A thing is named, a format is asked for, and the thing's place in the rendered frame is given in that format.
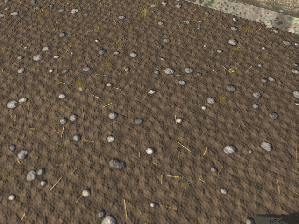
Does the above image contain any right robot hand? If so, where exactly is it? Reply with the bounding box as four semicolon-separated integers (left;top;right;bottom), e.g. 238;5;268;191
255;214;299;224

